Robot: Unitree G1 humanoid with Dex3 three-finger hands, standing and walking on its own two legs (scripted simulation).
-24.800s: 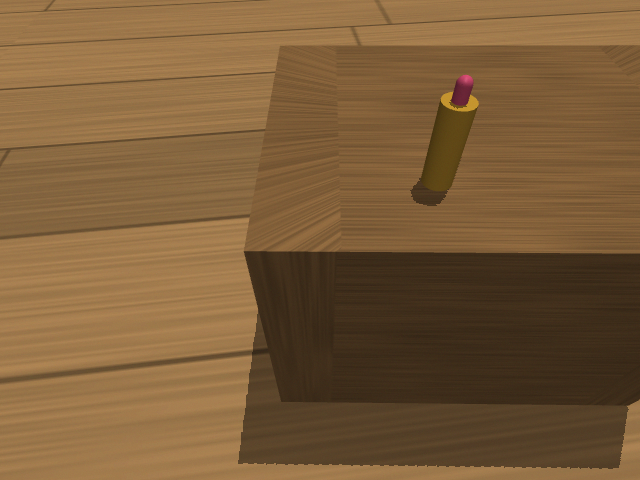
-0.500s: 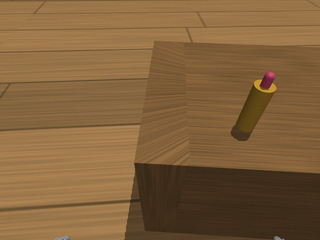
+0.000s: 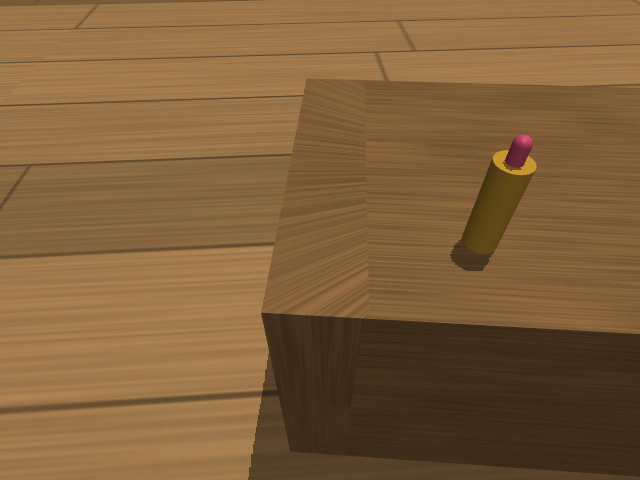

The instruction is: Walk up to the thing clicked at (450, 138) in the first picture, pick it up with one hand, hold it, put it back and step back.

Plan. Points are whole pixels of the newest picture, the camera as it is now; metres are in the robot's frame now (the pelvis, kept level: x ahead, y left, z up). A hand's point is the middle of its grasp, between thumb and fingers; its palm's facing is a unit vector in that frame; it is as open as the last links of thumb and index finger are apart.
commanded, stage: home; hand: right
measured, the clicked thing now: (499, 195) +0.50 -0.26 +0.08
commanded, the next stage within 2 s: stand in 1.02 s
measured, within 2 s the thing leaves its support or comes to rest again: neither
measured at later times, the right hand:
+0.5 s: hand out of the picture +0.09 -0.25 -0.15, palm faces -0.08 +0.93 -0.36, open 17.6 cm
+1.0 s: hand out of the picture +0.09 -0.25 -0.15, palm faces -0.08 +0.93 -0.36, open 17.6 cm
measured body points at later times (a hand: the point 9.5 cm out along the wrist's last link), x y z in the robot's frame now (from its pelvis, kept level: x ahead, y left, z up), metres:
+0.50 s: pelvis +0.02 +0.01 +0.00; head +0.02 +0.01 +0.45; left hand +0.09 +0.31 -0.13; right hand +0.09 -0.30 -0.13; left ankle +0.00 +0.15 -0.74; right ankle +0.04 -0.11 -0.74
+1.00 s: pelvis +0.03 +0.00 +0.00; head +0.04 +0.00 +0.45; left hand +0.09 +0.31 -0.13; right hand +0.10 -0.30 -0.13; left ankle +0.00 +0.15 -0.74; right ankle +0.04 -0.11 -0.74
